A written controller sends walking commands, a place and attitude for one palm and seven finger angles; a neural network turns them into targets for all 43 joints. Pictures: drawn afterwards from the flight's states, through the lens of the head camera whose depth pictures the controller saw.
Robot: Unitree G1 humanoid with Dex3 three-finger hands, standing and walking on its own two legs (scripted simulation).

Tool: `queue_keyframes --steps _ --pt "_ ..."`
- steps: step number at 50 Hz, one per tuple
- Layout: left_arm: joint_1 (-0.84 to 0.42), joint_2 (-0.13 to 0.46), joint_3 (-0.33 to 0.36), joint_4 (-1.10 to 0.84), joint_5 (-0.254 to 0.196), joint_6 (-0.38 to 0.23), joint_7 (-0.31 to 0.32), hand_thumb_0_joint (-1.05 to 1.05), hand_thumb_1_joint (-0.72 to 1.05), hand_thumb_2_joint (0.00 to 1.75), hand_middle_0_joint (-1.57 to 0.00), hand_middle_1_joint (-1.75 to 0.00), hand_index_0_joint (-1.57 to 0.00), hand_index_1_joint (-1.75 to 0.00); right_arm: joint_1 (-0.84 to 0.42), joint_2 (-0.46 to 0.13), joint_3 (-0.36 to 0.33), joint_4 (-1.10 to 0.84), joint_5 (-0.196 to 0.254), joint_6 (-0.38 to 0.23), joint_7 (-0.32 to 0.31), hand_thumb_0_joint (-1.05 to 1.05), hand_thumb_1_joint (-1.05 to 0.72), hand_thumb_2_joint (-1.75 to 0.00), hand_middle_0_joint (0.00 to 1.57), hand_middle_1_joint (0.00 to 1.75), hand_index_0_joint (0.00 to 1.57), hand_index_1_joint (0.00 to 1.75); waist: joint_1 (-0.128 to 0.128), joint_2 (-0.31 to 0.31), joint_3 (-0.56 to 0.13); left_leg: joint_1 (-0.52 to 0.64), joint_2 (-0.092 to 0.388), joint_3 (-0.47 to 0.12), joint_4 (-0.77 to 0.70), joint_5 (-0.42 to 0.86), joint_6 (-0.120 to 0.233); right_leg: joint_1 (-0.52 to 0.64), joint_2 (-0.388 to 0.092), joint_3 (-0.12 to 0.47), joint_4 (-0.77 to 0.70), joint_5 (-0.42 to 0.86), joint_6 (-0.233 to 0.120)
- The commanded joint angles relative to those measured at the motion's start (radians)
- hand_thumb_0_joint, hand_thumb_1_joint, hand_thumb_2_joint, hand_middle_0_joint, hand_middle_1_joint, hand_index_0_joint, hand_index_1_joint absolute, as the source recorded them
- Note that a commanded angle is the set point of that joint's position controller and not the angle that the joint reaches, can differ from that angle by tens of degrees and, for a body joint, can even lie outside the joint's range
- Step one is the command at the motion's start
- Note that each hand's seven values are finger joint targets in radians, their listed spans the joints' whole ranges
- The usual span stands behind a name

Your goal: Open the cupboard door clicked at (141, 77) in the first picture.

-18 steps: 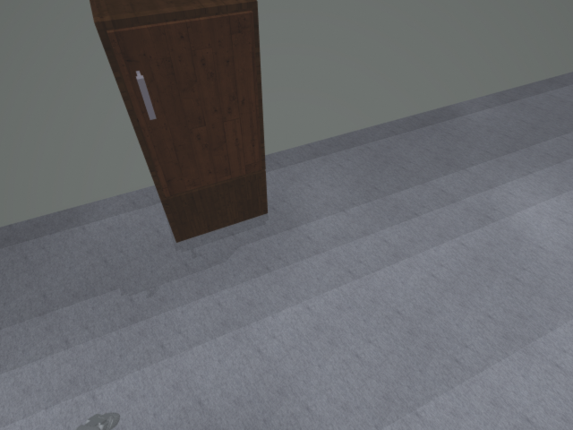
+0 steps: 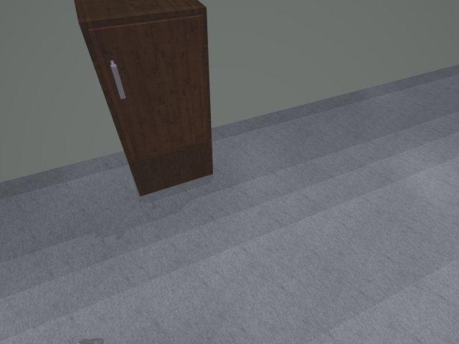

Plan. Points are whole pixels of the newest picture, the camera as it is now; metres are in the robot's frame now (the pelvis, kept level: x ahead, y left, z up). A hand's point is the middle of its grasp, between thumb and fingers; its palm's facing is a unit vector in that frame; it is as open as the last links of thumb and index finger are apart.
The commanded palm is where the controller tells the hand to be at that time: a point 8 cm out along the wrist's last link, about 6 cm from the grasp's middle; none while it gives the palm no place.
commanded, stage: stand and wait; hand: left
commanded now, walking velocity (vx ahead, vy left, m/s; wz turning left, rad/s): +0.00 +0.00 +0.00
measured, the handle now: (117, 79) +0.97 +0.47 -0.05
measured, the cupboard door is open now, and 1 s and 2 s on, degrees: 0 0 0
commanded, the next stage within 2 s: look at it before walking up in 0.46 s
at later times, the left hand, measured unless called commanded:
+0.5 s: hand out of the picture +0.06 +0.24 -0.15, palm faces -0.04 -0.94 -0.33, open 7.4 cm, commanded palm none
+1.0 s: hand out of the picture +0.05 +0.25 -0.15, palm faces -0.04 -0.95 -0.32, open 7.4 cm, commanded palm none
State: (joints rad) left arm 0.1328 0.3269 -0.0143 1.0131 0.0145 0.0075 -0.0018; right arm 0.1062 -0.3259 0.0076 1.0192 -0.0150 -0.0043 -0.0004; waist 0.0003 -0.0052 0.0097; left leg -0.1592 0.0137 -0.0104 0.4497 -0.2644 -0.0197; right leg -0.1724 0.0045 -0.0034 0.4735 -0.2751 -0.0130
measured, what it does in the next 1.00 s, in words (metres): stands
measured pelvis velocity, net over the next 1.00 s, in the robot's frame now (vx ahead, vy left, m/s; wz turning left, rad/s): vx -0.02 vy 0.00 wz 0.00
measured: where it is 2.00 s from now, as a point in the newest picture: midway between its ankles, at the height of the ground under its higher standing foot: outside the picture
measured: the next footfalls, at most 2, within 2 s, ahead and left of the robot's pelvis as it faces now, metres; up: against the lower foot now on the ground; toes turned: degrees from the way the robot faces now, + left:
none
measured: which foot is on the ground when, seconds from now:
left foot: down 0.00-1.00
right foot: down 0.00-1.00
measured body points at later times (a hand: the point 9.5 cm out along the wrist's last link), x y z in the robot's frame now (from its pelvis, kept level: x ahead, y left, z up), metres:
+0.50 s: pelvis -0.02 +0.00 +0.00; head -0.02 +0.00 +0.45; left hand +0.06 +0.29 -0.13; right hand +0.05 -0.30 -0.13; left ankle -0.01 +0.13 -0.74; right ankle -0.01 -0.11 -0.74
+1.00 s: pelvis -0.02 +0.00 +0.01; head -0.01 +0.00 +0.46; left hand +0.05 +0.29 -0.13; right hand +0.05 -0.29 -0.13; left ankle -0.01 +0.13 -0.74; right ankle -0.01 -0.11 -0.74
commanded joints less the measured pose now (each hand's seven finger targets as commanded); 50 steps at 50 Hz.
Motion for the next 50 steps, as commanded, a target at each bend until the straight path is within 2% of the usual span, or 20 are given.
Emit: queue_keyframes --steps 1,4,7,16,29,33,43,50 --pt "-0.049 0.216 0.053 -0.062 -0.005 -0.028 0.016 0.0 0.9 0.9 -0.2 -0.3 -0.2 -0.3 -0.056 -0.201 -0.047 -0.055 0.0 -0.025 -0.019 0.0 -0.9 -0.9 0.2 0.3 0.2 0.3 0.002 0.008 -0.052 0.018 0.091 -0.066 -0.067 0.222 0.051 0.015 -0.119 0.105 -0.092 0.236 -0.026" --pt "-0.047 0.217 0.053 -0.051 -0.005 -0.029 0.015 0.0 0.9 0.9 -0.2 -0.3 -0.2 -0.3 -0.051 -0.2 -0.047 -0.042 0.001 -0.024 -0.017 0.0 -0.9 -0.9 0.2 0.3 0.2 0.3 0.001 -0.003 -0.04 0.013 0.091 -0.067 -0.077 0.189 0.049 0.009 -0.122 0.112 -0.109 0.204 -0.026" --pt "-0.046 0.22 0.053 -0.041 -0.005 -0.031 0.015 0.0 0.9 0.9 -0.2 -0.3 -0.2 -0.3 -0.04 -0.201 -0.045 -0.029 0.003 -0.023 -0.016 0.0 -0.9 -0.9 0.2 0.3 0.2 0.3 -0.001 -0.009 -0.058 0.019 0.091 -0.07 -0.078 0.192 0.046 0.024 -0.123 0.116 -0.115 0.212 -0.027" --pt "-0.036 0.221 0.049 -0.009 -0.007 -0.032 0.014 0.0 0.9 0.9 -0.2 -0.3 -0.2 -0.3 -0.03 -0.206 -0.041 0.007 0.005 -0.026 -0.015 0.0 -0.9 -0.9 0.2 0.3 0.2 0.3 0.003 0.001 -0.048 0.021 0.097 -0.075 -0.102 0.171 0.045 0.024 -0.125 0.121 -0.142 0.174 -0.026" --pt "-0.037 0.216 0.048 0.003 -0.004 -0.03 0.013 0.0 0.9 0.9 -0.2 -0.3 -0.2 -0.3 -0.017 -0.203 -0.039 0.03 0.004 -0.025 -0.013 0.0 -0.9 -0.9 0.2 0.3 0.2 0.3 0.003 -0.006 -0.01 0.003 0.098 -0.085 -0.13 0.128 0.044 -0.001 -0.121 0.123 -0.169 0.092 -0.021" --pt "-0.034 0.212 0.047 0.004 -0.003 -0.029 0.013 0.0 0.9 0.9 -0.2 -0.3 -0.2 -0.3 -0.017 -0.202 -0.04 0.029 0.004 -0.025 -0.012 0.0 -0.9 -0.9 0.2 0.3 0.2 0.3 0.004 0.01 -0.002 -0.002 0.097 -0.091 -0.137 0.107 0.045 -0.011 -0.119 0.122 -0.173 0.063 -0.018" --pt "-0.029 0.211 0.047 0.008 -0.003 -0.032 0.013 0.0 0.9 0.9 -0.2 -0.3 -0.2 -0.3 -0.014 -0.202 -0.041 0.03 0.006 -0.027 -0.012 0.0 -0.9 -0.9 0.2 0.3 0.2 0.3 0.001 0.001 -0.034 0.02 0.1 -0.091 -0.128 0.153 0.045 0.008 -0.12 0.122 -0.165 0.126 -0.018" --pt "-0.027 0.212 0.045 0.013 -0.003 -0.031 0.013 0.0 0.9 0.9 -0.2 -0.3 -0.2 -0.3 -0.017 -0.206 -0.039 0.033 0.006 -0.027 -0.013 0.0 -0.9 -0.9 0.2 0.3 0.2 0.3 0.001 0.006 -0.025 0.018 0.103 -0.09 -0.139 0.155 0.045 0.009 -0.118 0.116 -0.163 0.137 -0.017"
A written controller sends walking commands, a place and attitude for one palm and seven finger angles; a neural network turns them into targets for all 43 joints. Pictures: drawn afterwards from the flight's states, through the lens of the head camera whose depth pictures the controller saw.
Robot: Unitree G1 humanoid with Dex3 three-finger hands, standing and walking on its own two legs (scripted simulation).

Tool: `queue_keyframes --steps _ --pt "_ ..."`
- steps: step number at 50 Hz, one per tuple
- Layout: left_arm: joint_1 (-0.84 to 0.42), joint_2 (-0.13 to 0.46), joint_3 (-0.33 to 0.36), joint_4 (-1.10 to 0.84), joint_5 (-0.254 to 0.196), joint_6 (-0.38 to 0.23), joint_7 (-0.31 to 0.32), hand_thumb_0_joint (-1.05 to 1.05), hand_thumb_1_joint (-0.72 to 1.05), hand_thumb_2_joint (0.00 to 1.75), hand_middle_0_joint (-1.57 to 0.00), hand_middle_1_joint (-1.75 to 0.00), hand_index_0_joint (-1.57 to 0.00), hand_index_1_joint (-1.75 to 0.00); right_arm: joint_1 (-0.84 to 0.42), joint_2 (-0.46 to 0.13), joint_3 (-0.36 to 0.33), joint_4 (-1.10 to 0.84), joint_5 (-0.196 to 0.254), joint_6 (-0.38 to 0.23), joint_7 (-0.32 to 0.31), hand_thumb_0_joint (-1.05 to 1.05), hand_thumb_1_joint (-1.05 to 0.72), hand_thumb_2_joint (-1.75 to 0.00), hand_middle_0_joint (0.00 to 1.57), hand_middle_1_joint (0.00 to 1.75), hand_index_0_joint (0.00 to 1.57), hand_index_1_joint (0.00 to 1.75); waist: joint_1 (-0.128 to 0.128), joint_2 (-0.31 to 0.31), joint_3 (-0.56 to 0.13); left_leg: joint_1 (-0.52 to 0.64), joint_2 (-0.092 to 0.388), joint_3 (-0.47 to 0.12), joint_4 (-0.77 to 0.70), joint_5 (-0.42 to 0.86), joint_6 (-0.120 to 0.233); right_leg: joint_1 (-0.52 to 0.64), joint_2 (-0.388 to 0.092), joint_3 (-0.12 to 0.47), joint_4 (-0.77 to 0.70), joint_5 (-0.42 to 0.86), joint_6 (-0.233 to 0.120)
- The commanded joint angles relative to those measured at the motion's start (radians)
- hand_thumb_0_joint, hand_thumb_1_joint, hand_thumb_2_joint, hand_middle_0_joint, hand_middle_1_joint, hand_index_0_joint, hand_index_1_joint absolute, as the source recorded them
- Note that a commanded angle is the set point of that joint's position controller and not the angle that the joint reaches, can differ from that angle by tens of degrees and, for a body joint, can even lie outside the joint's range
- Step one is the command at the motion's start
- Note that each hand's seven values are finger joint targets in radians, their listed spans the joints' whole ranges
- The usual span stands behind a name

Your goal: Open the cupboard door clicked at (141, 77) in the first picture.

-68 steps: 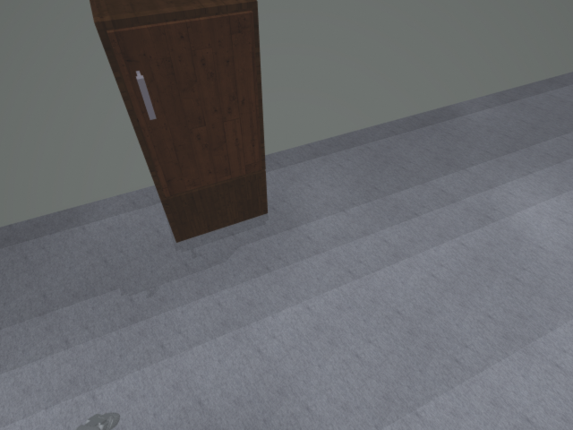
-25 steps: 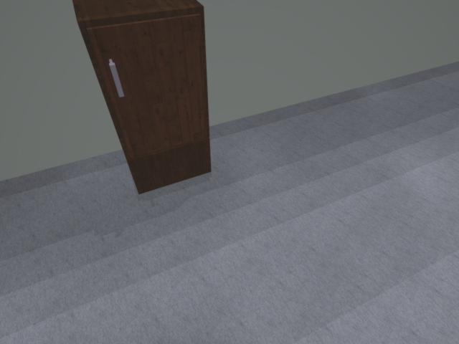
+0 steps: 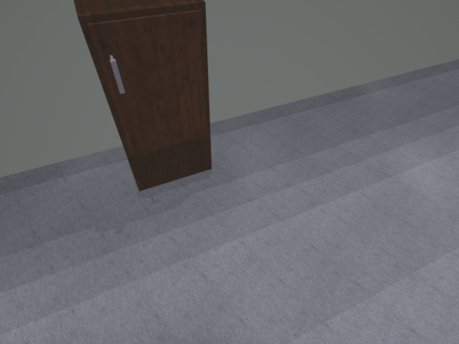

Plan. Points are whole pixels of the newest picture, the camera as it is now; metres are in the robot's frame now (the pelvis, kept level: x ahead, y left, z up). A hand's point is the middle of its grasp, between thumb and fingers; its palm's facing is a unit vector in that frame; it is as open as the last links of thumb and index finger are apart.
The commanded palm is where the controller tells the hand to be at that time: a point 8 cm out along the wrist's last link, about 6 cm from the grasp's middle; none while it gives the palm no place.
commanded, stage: look at it before walking up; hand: left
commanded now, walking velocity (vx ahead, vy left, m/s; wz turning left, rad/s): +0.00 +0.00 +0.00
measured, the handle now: (116, 74) +0.99 +0.48 -0.05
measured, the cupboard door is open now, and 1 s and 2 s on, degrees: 0 0 0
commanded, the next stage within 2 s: walk to a spot facing it in 0.08 s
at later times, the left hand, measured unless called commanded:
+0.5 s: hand out of the picture +0.06 +0.20 -0.19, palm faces -0.09 -0.98 -0.20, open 7.4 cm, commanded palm none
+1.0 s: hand (172, 324) +0.20 +0.13 -0.19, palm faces -0.14 -0.98 -0.15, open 7.4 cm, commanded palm none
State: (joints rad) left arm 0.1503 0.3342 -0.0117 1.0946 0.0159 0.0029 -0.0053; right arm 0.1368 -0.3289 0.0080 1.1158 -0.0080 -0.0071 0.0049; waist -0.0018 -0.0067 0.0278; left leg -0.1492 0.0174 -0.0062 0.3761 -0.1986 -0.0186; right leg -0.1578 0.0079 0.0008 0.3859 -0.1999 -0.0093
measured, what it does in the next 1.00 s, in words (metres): walks ahead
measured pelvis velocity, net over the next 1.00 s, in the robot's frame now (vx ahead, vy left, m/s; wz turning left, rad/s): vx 0.26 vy -0.03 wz -0.23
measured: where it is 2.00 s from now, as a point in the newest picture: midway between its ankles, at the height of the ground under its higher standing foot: (242, 320)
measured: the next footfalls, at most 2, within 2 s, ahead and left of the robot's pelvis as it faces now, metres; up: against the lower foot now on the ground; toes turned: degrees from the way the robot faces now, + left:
left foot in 1.04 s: +0.46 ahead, +0.03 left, +0.00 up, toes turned -5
right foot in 1.54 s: +0.42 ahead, -0.17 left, +0.00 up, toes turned -5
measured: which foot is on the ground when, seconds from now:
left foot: down 0.00-0.60, up 0.62-1.00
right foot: down 0.00-1.00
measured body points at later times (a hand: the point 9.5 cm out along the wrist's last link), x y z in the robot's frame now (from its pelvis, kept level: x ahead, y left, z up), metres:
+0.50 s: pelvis +0.06 +0.00 -0.02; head +0.05 +0.00 +0.43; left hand +0.06 +0.25 -0.17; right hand +0.04 -0.26 -0.17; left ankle +0.00 +0.13 -0.75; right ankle +0.01 -0.11 -0.74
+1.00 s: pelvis +0.26 -0.03 -0.02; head +0.29 -0.03 +0.43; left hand +0.21 +0.19 -0.18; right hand +0.33 -0.27 -0.16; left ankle +0.42 +0.04 -0.72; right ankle +0.07 -0.11 -0.75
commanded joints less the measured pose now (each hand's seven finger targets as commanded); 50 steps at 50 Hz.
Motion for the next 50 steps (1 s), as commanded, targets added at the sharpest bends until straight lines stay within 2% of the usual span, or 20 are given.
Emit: queue_keyframes --steps 1,9,11,14,17,20,22,24,26,28,29,30,31,33,35,38,40,46,48,50 --pt "-0.041 0.203 0.042 -0.069 -0.005 -0.027 0.016 0.0 0.9 0.9 -0.2 -0.3 -0.2 -0.3 -0.05 -0.204 -0.039 -0.062 0.0 -0.025 -0.018 0.0 -0.9 -0.9 0.2 0.3 0.2 0.3 0.006 0.012 -0.042 0.01 0.1 -0.095 -0.065 0.093 0.045 -0.004 -0.121 0.112 -0.075 0.065 -0.02" --pt "-0.039 0.206 0.042 -0.066 -0.005 -0.03 0.018 0.0 0.9 0.9 -0.2 -0.3 -0.2 -0.3 -0.053 -0.204 -0.04 -0.062 0.0 -0.025 -0.018 0.0 -0.9 -0.9 0.2 0.3 0.2 0.3 0.003 0.004 -0.067 0.035 0.101 -0.089 -0.057 0.138 0.043 0.012 -0.126 0.111 -0.07 0.129 -0.021" --pt "0.032 0.087 0.018 -0.037 -0.005 -0.009 0.021 0.0 0.9 0.9 -0.2 -0.3 -0.2 -0.3 0.012 -0.08 -0.013 -0.035 -0.008 -0.009 -0.014 0.0 -0.9 -0.9 0.2 0.3 0.2 0.3 0.004 -0.005 -0.075 0.041 0.095 -0.051 -0.032 0.013 0.024 -0.001 -0.115 0.115 -0.061 -0.018 -0.01" --pt "0.063 0.098 0.032 -0.047 0.005 0.009 0.004 0.0 0.9 0.9 -0.2 -0.3 -0.2 -0.3 0.045 -0.088 -0.026 -0.041 -0.018 0.005 -0.009 0.0 -0.9 -0.9 0.2 0.3 0.2 0.3 0.007 -0.011 0.04 -0.055 0.086 -0.045 -0.033 -0.323 0.035 -0.105 -0.088 0.159 -0.075 -0.343 -0.032" --pt "0.1 0.096 0.048 -0.07 0.009 0.011 -0.007 0.0 0.9 0.9 -0.2 -0.3 -0.2 -0.3 0.067 -0.096 -0.042 -0.061 -0.019 0.003 -0.008 0.0 -0.9 -0.9 0.2 0.3 0.2 0.3 0.01 -0.01 0.116 -0.117 0.092 -0.044 0.008 -0.433 0.05 -0.181 -0.07 0.197 -0.051 -0.444 -0.059" --pt "0.124 0.061 0.058 -0.094 0.006 -0.003 -0.013 0.0 0.9 0.9 -0.2 -0.3 -0.2 -0.3 0.127 -0.091 -0.053 -0.069 -0.017 -0.016 -0.014 0.0 -0.9 -0.9 0.2 0.3 0.2 0.3 -0.007 0.038 0.129 -0.067 0.134 -0.083 0.01 -0.397 0.082 -0.246 -0.038 0.182 0.061 -0.359 -0.074" --pt "0.12 0.019 0.058 -0.116 0.003 -0.019 -0.017 0.0 0.9 0.9 -0.2 -0.3 -0.2 -0.3 0.198 -0.115 -0.068 -0.061 -0.013 -0.031 -0.019 0.0 -0.9 -0.9 0.2 0.3 0.2 0.3 -0.031 0.142 0.077 0.065 0.242 -0.202 -0.063 -0.34 0.14 -0.335 0.02 0.067 0.257 -0.229 -0.052" --pt "0.037 -0.012 0.058 -0.162 0.004 -0.028 -0.02 0.0 0.9 0.9 -0.2 -0.3 -0.2 -0.3 0.252 -0.118 -0.083 -0.056 -0.011 -0.042 -0.021 0.0 -0.9 -0.9 0.2 0.3 0.2 0.3 -0.064 0.218 0.103 0.152 0.353 -0.273 -0.147 -0.222 0.213 -0.473 -0.01 -0.017 0.416 -0.306 -0.018" --pt "0.022 -0.028 0.065 -0.177 0.004 -0.038 -0.023 0.0 0.9 0.9 -0.2 -0.3 -0.2 -0.3 0.257 -0.089 -0.078 -0.05 -0.016 -0.05 -0.024 0.0 -0.9 -0.9 0.2 0.3 0.2 0.3 -0.052 0.19 0.118 0.149 0.359 -0.214 -0.091 0.02 0.216 -0.461 -0.056 -0.013 0.397 -0.331 -0.015" --pt "0.141 -0.059 0.068 -0.127 0.005 -0.046 -0.029 0.0 0.9 0.9 -0.2 -0.3 -0.2 -0.3 0.205 -0.066 -0.071 -0.054 -0.019 -0.048 -0.026 0.0 -0.9 -0.9 0.2 0.3 0.2 0.3 0.018 0.112 0.066 0.033 0.286 -0.043 0.06 0.119 0.141 -0.2 -0.041 -0.071 0.21 -0.22 -0.026" --pt "0.305 -0.04 0.08 -0.072 0.009 -0.051 -0.027 0.0 0.9 0.9 -0.2 -0.3 -0.2 -0.3 0.162 -0.048 -0.067 -0.065 -0.015 -0.05 -0.023 0.0 -0.9 -0.9 0.2 0.3 0.2 0.3 0.1 0.014 -0.008 -0.118 0.199 0.077 0.308 0.159 0.087 0.077 -0.022 -0.051 0.085 -0.088 -0.043" --pt "0.496 0.083 0.109 -0.012 0.017 -0.065 -0.007 0.0 0.9 0.9 -0.2 -0.3 -0.2 -0.3 0.122 0.023 -0.053 -0.112 0.003 -0.059 -0.014 0.0 -0.9 -0.9 0.2 0.3 0.2 0.3 0.161 -0.335 -0.081 -0.416 0.065 0.192 0.647 -0.107 0.02 0.312 -0.268 0.363 -0.052 -0.047 -0.126" --pt "0.575 0.106 0.104 0.017 -0.004 -0.067 0.008 0.0 0.9 0.9 -0.2 -0.3 -0.2 -0.3 0.043 0.029 -0.047 -0.157 -0.005 -0.069 -0.009 0.0 -0.9 -0.9 0.2 0.3 0.2 0.3 0.166 -0.321 -0.064 -0.553 0.018 0.117 0.792 -0.356 0.015 0.355 -0.377 0.589 -0.121 0.16 -0.181" --pt "0.5 0.045 0.093 0.006 -0.003 -0.07 0.021 0.0 0.9 0.9 -0.2 -0.3 -0.2 -0.3 -0.005 0.041 -0.057 -0.143 -0.007 -0.072 -0.008 0.0 -0.9 -0.9 0.2 0.3 0.2 0.3 0.141 -0.144 0.028 -0.615 0.094 0.058 0.878 -0.265 0.02 0.281 -0.361 0.497 -0.08 0.284 -0.237" --pt "0.413 -0.009 0.073 -0.017 0.005 -0.073 0.025 0.0 0.9 0.9 -0.2 -0.3 -0.2 -0.3 0.01 0.07 -0.058 -0.127 -0.015 -0.058 -0.004 0.0 -0.9 -0.9 0.2 0.3 0.2 0.3 0.079 -0.018 0.083 -0.586 0.12 0.042 0.845 -0.188 0.009 0.164 -0.323 0.38 -0.102 0.272 -0.217" --pt "0.361 -0.039 0.064 -0.021 0.008 -0.084 0.029 0.0 0.9 0.9 -0.2 -0.3 -0.2 -0.3 0.072 0.106 -0.063 -0.108 -0.015 -0.032 0.008 0.0 -0.9 -0.9 0.2 0.3 0.2 0.3 0.014 -0.043 0.091 -0.534 0.117 0.077 0.776 -0.089 -0.014 0.07 -0.255 0.218 -0.146 0.296 -0.176" --pt "0.345 -0.054 0.059 -0.018 0.007 -0.088 0.03 0.0 0.9 0.9 -0.2 -0.3 -0.2 -0.3 0.052 0.112 -0.065 -0.121 -0.011 -0.023 0.016 0.0 -0.9 -0.9 0.2 0.3 0.2 0.3 -0.001 -0.089 0.117 -0.517 0.109 0.096 0.709 -0.012 -0.019 0.022 -0.216 0.157 -0.181 0.304 -0.159" --pt "0.375 -0.063 0.059 0.011 0.006 -0.09 0.044 0.0 0.9 0.9 -0.2 -0.3 -0.2 -0.3 -0.078 0.13 -0.054 -0.179 -0.002 -0.043 0.028 0.0 -0.9 -0.9 0.2 0.3 0.2 0.3 0.03 -0.126 0.124 -0.406 0.067 0.145 0.385 0.07 0.013 0.076 -0.182 0.101 -0.155 0.511 -0.127" --pt "0.342 -0.03 0.073 0.005 0.008 -0.089 0.047 0.0 0.9 0.9 -0.2 -0.3 -0.2 -0.3 -0.004 0.113 -0.062 -0.166 -0.003 -0.054 0.018 0.0 -0.9 -0.9 0.2 0.3 0.2 0.3 -0.011 -0.125 0.071 -0.244 0.03 0.155 0.305 0.055 0.038 0.085 -0.192 0.087 -0.049 0.666 -0.12" --pt "0.328 -0.025 0.08 -0.001 0.0 -0.087 0.046 0.0 0.9 0.9 -0.2 -0.3 -0.2 -0.3 0.238 0.055 -0.079 -0.092 -0.015 -0.06 -0.002 0.0 -0.9 -0.9 0.2 0.3 0.2 0.3 -0.111 -0.081 -0.063 0.053 0.015 0.123 0.182 0.137 0.055 0.042 -0.147 0.068 0.252 0.675 -0.083"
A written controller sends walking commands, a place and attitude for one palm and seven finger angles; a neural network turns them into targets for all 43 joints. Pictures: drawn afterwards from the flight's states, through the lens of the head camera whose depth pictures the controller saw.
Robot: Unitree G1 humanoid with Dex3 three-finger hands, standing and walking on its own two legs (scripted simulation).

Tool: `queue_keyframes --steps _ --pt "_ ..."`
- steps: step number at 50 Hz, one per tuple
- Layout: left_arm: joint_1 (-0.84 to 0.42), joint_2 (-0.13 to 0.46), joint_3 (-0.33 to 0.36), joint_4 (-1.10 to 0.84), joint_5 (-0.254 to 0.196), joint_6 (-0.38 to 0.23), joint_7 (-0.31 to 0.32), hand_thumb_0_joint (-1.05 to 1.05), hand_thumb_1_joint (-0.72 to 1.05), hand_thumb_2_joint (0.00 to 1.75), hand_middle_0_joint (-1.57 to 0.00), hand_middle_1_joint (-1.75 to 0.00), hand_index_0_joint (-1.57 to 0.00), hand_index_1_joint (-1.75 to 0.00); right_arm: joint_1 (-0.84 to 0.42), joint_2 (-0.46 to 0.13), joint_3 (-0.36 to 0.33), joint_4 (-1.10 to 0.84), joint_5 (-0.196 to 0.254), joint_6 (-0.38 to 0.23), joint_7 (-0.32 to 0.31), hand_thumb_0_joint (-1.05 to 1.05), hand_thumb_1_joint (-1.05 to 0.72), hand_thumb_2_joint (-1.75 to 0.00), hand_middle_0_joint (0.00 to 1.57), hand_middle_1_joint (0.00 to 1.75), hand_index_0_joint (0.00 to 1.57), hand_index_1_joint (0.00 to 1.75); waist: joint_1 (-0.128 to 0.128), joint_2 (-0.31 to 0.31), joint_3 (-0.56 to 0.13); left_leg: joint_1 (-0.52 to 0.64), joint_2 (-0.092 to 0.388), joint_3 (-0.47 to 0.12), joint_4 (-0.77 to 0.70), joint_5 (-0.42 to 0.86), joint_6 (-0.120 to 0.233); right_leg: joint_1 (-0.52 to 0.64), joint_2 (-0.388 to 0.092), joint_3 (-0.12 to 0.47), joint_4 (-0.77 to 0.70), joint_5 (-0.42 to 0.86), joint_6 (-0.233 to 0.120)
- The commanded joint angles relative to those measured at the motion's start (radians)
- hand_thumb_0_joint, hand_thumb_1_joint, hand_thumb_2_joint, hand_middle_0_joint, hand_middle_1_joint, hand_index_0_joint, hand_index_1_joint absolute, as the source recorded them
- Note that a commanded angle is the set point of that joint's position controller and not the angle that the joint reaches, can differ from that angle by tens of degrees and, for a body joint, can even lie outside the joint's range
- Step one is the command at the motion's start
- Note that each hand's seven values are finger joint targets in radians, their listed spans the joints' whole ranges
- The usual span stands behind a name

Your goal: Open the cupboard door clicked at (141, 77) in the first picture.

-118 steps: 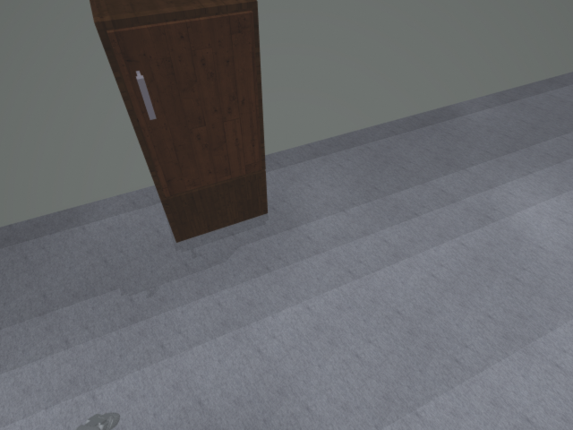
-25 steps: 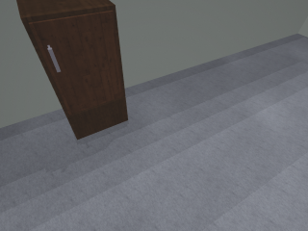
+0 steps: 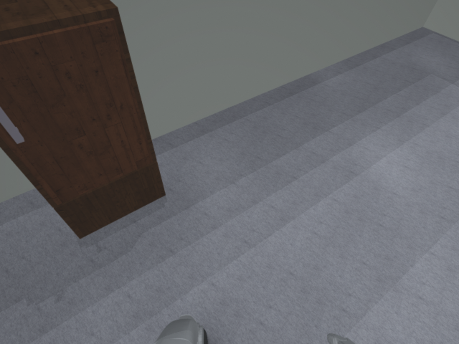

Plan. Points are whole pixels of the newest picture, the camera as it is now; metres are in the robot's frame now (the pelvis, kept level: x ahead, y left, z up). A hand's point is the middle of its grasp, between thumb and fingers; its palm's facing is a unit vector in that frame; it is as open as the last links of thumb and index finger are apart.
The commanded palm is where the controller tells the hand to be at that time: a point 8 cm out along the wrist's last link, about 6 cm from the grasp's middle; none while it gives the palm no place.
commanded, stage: turn to face it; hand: left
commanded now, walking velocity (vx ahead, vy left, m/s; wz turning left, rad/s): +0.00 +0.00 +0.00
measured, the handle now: (5, 119) +0.60 +0.66 -0.03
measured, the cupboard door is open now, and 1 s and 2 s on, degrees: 0 0 0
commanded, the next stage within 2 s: take the last steps up to it in 1.26 s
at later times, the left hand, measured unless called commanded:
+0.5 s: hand (142, 296) +0.22 +0.20 -0.14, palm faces +0.13 -0.97 -0.20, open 7.4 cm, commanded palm none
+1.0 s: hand out of the picture +0.02 +0.22 -0.18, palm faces +0.49 -0.84 -0.24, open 7.4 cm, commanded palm none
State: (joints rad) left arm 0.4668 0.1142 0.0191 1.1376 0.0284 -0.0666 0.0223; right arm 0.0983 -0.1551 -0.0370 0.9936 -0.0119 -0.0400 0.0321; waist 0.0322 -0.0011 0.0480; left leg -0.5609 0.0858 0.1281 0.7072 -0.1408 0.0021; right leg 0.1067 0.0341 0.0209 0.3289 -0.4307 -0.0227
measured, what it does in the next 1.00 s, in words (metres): walks ahead, turning left: left foot, then right foot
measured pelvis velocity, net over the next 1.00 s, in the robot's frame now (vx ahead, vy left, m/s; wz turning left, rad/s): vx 0.11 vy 0.03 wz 0.48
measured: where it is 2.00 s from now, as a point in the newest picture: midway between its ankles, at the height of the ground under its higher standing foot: outside the picture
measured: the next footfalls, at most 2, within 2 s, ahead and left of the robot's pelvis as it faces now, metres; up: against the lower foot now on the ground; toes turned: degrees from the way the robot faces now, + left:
left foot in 0.04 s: +0.18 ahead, +0.11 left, +0.00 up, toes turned +7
right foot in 0.54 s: +0.19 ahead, -0.10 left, +0.00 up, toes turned +8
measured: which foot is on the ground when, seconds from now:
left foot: up 0.00-0.02, down 0.04-0.56, up 0.58-0.96, down 0.98-1.00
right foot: down 0.00-0.04, up 0.06-0.52, down 0.54-0.98, up 1.00-1.00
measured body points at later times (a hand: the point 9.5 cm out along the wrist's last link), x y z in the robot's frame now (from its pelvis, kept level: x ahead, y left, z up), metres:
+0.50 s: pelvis +0.11 +0.01 +0.01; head +0.13 +0.01 +0.46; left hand +0.21 +0.25 -0.12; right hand +0.13 -0.22 -0.15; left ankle +0.14 +0.10 -0.72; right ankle +0.15 -0.11 -0.71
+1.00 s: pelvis +0.11 +0.03 +0.00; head +0.14 +0.06 +0.44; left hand +0.00 +0.26 -0.16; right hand +0.35 -0.16 -0.12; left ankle +0.06 +0.12 -0.73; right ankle +0.15 -0.11 -0.72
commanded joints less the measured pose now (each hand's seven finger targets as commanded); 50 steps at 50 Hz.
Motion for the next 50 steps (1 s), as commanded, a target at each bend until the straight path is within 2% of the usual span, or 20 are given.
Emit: queue_keyframes --steps 1,2,3,6,10,16,21,25,26,27,28,29,30,32,34,43,47,48,49,50 --pt "0.055 0.157 0.048 -0.048 -0.024 -0.014 0.014 0.0 0.9 0.9 -0.2 -0.3 -0.2 -0.3 0.388 -0.195 -0.05 0.057 -0.023 -0.027 -0.042 0.0 -0.9 -0.9 0.2 0.3 0.2 0.3 -0.17 0.05 -0.202 0.688 0.093 -0.162 -0.143 0.241 0.082 -0.364 -0.092 0.0 0.541 0.619 -0.037" --pt "0.138 0.087 0.033 -0.051 -0.035 -0.009 0.006 0.0 0.9 0.9 -0.2 -0.3 -0.2 -0.3 0.459 -0.285 -0.066 0.066 -0.023 -0.026 -0.046 0.0 -0.9 -0.9 0.2 0.3 0.2 0.3 -0.142 0.323 -0.319 0.838 0.365 -0.517 -0.238 0.451 0.196 -0.543 0.039 -0.056 0.9 -0.128 -0.009" --pt "0.1 0.105 0.034 -0.069 -0.028 -0.006 0.013 0.0 0.9 0.9 -0.2 -0.3 -0.2 -0.3 0.408 -0.263 -0.052 0.058 -0.004 -0.012 -0.048 0.0 -0.9 -0.9 0.2 0.3 0.2 0.3 -0.118 0.226 -0.294 0.716 0.398 -0.588 -0.346 0.407 0.258 -0.567 0.011 0.018 1.036 -0.177 -0.022" --pt "-0.046 0.091 0.034 -0.092 -0.008 0.009 0.003 0.0 0.9 0.9 -0.2 -0.3 -0.2 -0.3 0.224 -0.117 -0.018 0.029 -0.004 -0.025 -0.059 0.0 -0.9 -0.9 0.2 0.3 0.2 0.3 -0.049 0.131 -0.014 0.353 0.273 -0.417 -0.432 0.301 0.232 -0.629 -0.112 -0.004 1.017 0.001 0.018" --pt "-0.028 0.057 0.03 -0.1 -0.005 0.061 -0.001 0.0 0.9 0.9 -0.2 -0.3 -0.2 -0.3 0.158 -0.099 -0.018 0.013 -0.007 -0.027 -0.057 0.0 -0.9 -0.9 0.2 0.3 0.2 0.3 0.012 0.101 -0.036 0.196 0.153 -0.227 -0.437 0.317 0.18 -0.476 -0.12 -0.05 0.76 0.041 0.057" --pt "-0.199 0.107 0.054 -0.197 -0.004 0.087 -0.001 0.0 0.9 0.9 -0.2 -0.3 -0.2 -0.3 0.175 -0.169 -0.044 -0.022 -0.01 0.012 -0.047 0.0 -0.9 -0.9 0.2 0.3 0.2 0.3 -0.027 0.121 -0.063 0.258 0.134 -0.323 -0.456 0.059 0.188 -0.548 -0.111 -0.05 0.597 0.095 0.085" --pt "-0.299 0.123 0.054 -0.254 -0.012 0.086 0.003 0.0 0.9 0.9 -0.2 -0.3 -0.2 -0.3 0.212 -0.196 -0.059 -0.031 -0.016 0.034 -0.046 0.0 -0.9 -0.9 0.2 0.3 0.2 0.3 -0.057 0.123 -0.065 0.301 0.132 -0.423 -0.402 0.103 0.191 -0.506 -0.077 -0.047 0.441 0.047 0.081" --pt "-0.244 0.14 0.059 -0.262 -0.023 0.071 0.01 0.0 0.9 0.9 -0.2 -0.3 -0.2 -0.3 0.185 -0.209 -0.068 -0.056 -0.008 0.043 -0.044 0.0 -0.9 -0.9 0.2 0.3 0.2 0.3 -0.019 0.098 -0.098 0.254 0.085 -0.427 -0.289 0.214 0.143 -0.314 -0.06 -0.051 0.164 0.17 0.074" --pt "-0.222 0.168 0.063 -0.261 -0.021 0.063 0.014 0.0 0.9 0.9 -0.2 -0.3 -0.2 -0.3 0.181 -0.191 -0.068 -0.063 -0.001 0.043 -0.04 0.0 -0.9 -0.9 0.2 0.3 0.2 0.3 -0.011 0.054 -0.118 0.192 0.044 -0.396 -0.228 0.161 0.098 -0.205 -0.107 -0.013 0.045 0.254 0.063" --pt "-0.201 0.243 0.076 -0.26 -0.009 0.055 0.023 0.0 0.9 0.9 -0.2 -0.3 -0.2 -0.3 0.188 -0.145 -0.063 -0.076 0.009 0.042 -0.034 0.0 -0.9 -0.9 0.2 0.3 0.2 0.3 -0.008 -0.126 -0.135 0.033 -0.055 -0.275 -0.064 -0.042 0.029 -0.067 -0.298 0.16 -0.027 0.341 0.012" --pt "-0.18 0.303 0.084 -0.264 -0.005 0.055 0.023 0.0 0.9 0.9 -0.2 -0.3 -0.2 -0.3 0.181 -0.114 -0.06 -0.105 0.002 0.043 -0.036 0.0 -0.9 -0.9 0.2 0.3 0.2 0.3 -0.003 -0.281 -0.117 -0.062 -0.157 -0.122 0.15 -0.41 -0.029 -0.082 -0.511 0.297 -0.026 0.558 -0.1" --pt "-0.199 0.293 0.076 -0.279 -0.009 0.057 0.023 0.0 0.9 0.9 -0.2 -0.3 -0.2 -0.3 0.177 -0.148 -0.072 -0.102 -0.006 0.057 -0.034 0.0 -0.9 -0.9 0.2 0.3 0.2 0.3 -0.012 -0.164 -0.104 -0.028 -0.118 -0.156 0.345 -0.417 -0.028 -0.186 -0.514 0.231 -0.017 0.596 -0.145" --pt "-0.267 0.243 0.073 -0.29 -0.012 0.049 0.025 0.0 0.9 0.9 -0.2 -0.3 -0.2 -0.3 0.192 -0.153 -0.074 -0.081 -0.011 0.074 -0.03 0.0 -0.9 -0.9 0.2 0.3 0.2 0.3 -0.049 -0.212 -0.086 -0.025 -0.076 -0.183 0.428 -0.369 -0.038 -0.242 -0.457 0.167 -0.035 0.553 -0.125" --pt "-0.316 0.207 0.055 -0.306 -0.015 0.054 0.025 0.0 0.9 0.9 -0.2 -0.3 -0.2 -0.3 0.192 -0.136 -0.072 -0.068 -0.01 0.085 -0.02 0.0 -0.9 -0.9 0.2 0.3 0.2 0.3 -0.075 -0.114 -0.03 -0.026 -0.055 -0.151 0.508 -0.276 -0.051 -0.284 -0.379 0.043 -0.001 0.559 -0.094" --pt "-0.278 0.207 0.056 -0.296 -0.011 0.048 0.023 0.0 0.9 0.9 -0.2 -0.3 -0.2 -0.3 0.165 -0.121 -0.063 -0.075 -0.011 0.091 -0.015 0.0 -0.9 -0.9 0.2 0.3 0.2 0.3 -0.058 -0.128 -0.025 -0.04 -0.048 -0.126 0.493 -0.255 -0.065 -0.242 -0.364 -0.024 0.014 0.604 -0.09" --pt "-0.172 0.297 0.077 -0.264 0.006 0.067 0.012 0.0 0.9 0.9 -0.2 -0.3 -0.2 -0.3 -0.008 -0.124 -0.04 -0.15 -0.002 0.089 -0.006 0.0 -0.9 -0.9 0.2 0.3 0.2 0.3 0.011 -0.208 -0.048 0.11 -0.048 -0.028 0.125 -0.305 -0.059 -0.205 -0.402 -0.099 0.081 0.634 -0.102" --pt "-0.182 0.314 0.083 -0.253 -0.001 0.077 0.004 0.0 0.9 0.9 -0.2 -0.3 -0.2 -0.3 0.055 -0.158 -0.04 -0.146 -0.003 0.077 -0.01 0.0 -0.9 -0.9 0.2 0.3 0.2 0.3 -0.029 -0.187 -0.098 0.318 -0.07 0.005 -0.142 -0.15 -0.033 -0.257 -0.379 -0.169 0.21 0.601 -0.034" --pt "-0.185 0.303 0.081 -0.26 -0.009 0.08 0.001 0.0 0.9 0.9 -0.2 -0.3 -0.2 -0.3 0.115 -0.205 -0.051 -0.132 -0.006 0.067 -0.011 0.0 -0.9 -0.9 0.2 0.3 0.2 0.3 -0.067 -0.083 -0.144 0.47 -0.034 -0.037 -0.271 -0.004 -0.016 -0.339 -0.355 -0.204 0.346 0.537 0.011" --pt "-0.189 0.25 0.071 -0.294 -0.018 0.083 -0.006 0.0 0.9 0.9 -0.2 -0.3 -0.2 -0.3 0.174 -0.324 -0.078 -0.128 -0.013 0.054 -0.017 0.0 -0.9 -0.9 0.2 0.3 0.2 0.3 -0.102 0.211 -0.192 0.652 0.212 -0.36 -0.325 0.304 0.091 -0.589 -0.219 -0.242 0.576 0.105 0.091" --pt "-0.24 0.207 0.049 -0.327 -0.013 0.089 -0.002 0.0 0.9 0.9 -0.2 -0.3 -0.2 -0.3 0.227 -0.388 -0.09 -0.111 -0.001 0.057 -0.026 0.0 -0.9 -0.9 0.2 0.3 0.2 0.3 -0.122 0.307 -0.199 0.646 0.355 -0.493 -0.334 0.649 0.208 -0.7 -0.153 -0.148 0.732 -0.262 0.111"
